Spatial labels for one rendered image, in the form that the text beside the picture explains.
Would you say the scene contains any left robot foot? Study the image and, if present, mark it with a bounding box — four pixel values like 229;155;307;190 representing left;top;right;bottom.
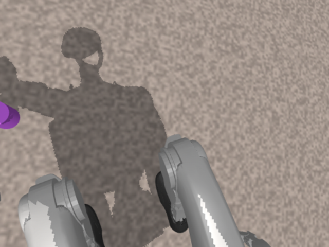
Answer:
85;204;105;247

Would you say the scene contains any right robot foot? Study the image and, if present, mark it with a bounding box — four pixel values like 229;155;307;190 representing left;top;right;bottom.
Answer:
155;171;188;233

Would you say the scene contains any right robot hand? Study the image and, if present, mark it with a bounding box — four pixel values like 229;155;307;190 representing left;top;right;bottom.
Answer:
239;231;271;247

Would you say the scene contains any tin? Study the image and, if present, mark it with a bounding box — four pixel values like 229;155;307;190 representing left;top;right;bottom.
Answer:
0;102;20;129

